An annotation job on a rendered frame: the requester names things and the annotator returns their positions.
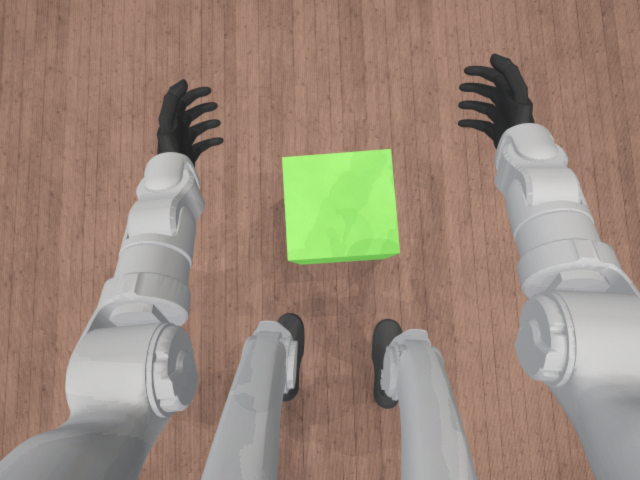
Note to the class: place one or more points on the robot left thigh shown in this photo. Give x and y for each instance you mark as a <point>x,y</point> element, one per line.
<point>246,443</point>

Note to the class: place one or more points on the robot left hand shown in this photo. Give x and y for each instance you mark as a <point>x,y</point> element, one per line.
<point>174,133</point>

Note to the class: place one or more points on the carton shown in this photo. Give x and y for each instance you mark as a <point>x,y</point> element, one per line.
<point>340,207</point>

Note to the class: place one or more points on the right robot foot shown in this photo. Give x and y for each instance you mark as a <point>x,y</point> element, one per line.
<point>385,331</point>

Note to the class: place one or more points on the robot right hand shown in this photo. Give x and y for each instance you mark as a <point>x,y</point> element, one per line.
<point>513,107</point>

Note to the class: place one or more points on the right robot upper arm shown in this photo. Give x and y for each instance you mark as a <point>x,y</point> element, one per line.
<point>585,346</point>

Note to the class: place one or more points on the robot left forearm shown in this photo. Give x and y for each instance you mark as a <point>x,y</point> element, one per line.
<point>151,277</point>

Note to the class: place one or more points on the left robot upper arm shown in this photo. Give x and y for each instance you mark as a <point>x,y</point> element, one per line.
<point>124,384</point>

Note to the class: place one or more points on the robot right forearm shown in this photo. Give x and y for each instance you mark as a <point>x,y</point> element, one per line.
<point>551,223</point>

